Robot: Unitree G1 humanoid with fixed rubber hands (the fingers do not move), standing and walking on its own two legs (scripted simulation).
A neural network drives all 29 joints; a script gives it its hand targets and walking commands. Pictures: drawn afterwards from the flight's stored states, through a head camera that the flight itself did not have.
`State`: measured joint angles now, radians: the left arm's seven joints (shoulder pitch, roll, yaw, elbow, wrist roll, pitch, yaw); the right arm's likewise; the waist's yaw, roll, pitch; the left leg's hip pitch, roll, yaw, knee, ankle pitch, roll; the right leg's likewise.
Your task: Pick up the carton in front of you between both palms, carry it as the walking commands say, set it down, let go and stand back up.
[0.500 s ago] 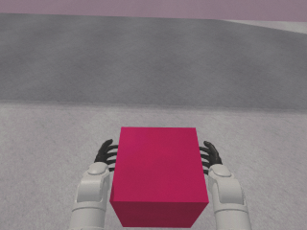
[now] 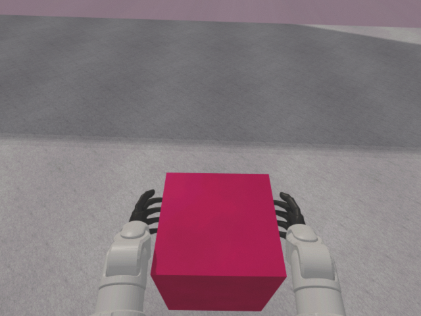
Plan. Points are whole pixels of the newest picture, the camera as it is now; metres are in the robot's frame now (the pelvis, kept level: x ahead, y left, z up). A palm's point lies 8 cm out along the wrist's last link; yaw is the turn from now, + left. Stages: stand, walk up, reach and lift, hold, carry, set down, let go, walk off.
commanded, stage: carry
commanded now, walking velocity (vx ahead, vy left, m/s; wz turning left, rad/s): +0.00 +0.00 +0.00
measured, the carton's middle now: (216, 245) +0.29 +0.00 -0.04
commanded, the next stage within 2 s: hold in 0.22 s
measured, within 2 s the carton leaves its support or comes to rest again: neither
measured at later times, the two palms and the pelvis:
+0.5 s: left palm (154, 227) +0.28 +0.12 +0.04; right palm (314, 249) +0.24 -0.18 +0.04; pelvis -0.01 +0.01 +0.01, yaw -7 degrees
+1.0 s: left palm (157, 218) +0.33 +0.13 +0.00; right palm (299, 240) +0.28 -0.17 +0.00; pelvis -0.03 +0.05 -0.01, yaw -10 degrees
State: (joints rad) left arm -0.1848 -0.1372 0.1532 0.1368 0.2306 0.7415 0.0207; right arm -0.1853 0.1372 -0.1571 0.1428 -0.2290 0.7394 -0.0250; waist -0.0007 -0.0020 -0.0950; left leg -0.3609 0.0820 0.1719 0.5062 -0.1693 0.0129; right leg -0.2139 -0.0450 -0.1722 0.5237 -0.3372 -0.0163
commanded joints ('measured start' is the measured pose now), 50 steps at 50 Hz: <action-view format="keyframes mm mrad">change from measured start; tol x4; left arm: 1 -430 -875 -552 -66 -243 -36 -216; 11 -430 -876 -551 -64 -243 -36 -216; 12 -341 -881 -530 -90 -242 -31 -218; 18 -415 -833 -554 -129 -238 -56 -219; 29 -456 -911 -497 16 -192 -57 -235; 35 -576 -976 -481 85 -202 -59 -258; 40 -736 -1010 -333 291 -141 -105 -259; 43 -799 -958 -181 405 -62 -144 -229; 47 -774 -814 8 479 54 -210 -178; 50 -743 -724 57 481 98 -297 -152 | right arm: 1 -440 871 553 -74 246 -37 220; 11 -440 871 552 -73 246 -37 221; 12 -362 893 514 -38 229 -40 227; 17 -353 842 478 -39 197 -83 196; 24 -491 892 528 -14 232 -87 234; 32 -540 927 478 69 217 -86 269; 37 -685 902 365 206 159 -125 300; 42 -839 841 156 428 27 -205 318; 47 -831 697 -52 552 -114 -279 275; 50 -795 627 -91 557 -142 -353 253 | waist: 1 0 4 -223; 11 0 3 -224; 12 11 -83 -87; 15 -17 -50 -143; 25 33 -21 -68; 46 6 23 29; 50 22 0 -36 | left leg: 1 165 89 -102 -42 175 6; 11 163 89 -101 -39 176 3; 12 471 -184 -231 -51 329 19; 16 487 -180 -247 -80 369 2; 19 398 -196 -232 -107 259 -17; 34 509 -163 -242 -146 5 -20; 40 442 -131 -287 -128 -216 -32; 43 376 -124 -302 -100 -261 -30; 47 257 -134 -287 -34 -191 -27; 50 174 -150 -263 49 -33 -29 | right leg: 1 -13 -114 104 -104 178 -9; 11 -17 -114 105 -100 189 -11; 12 -66 94 278 -194 429 -14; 17 130 100 287 -200 487 -8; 19 152 104 279 -208 427 3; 26 16 100 279 -237 193 6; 34 -74 112 264 -241 45 -23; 39 -147 117 249 -176 -72 -46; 45 -267 123 244 -42 -86 -50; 50 -410 148 237 48 15 -28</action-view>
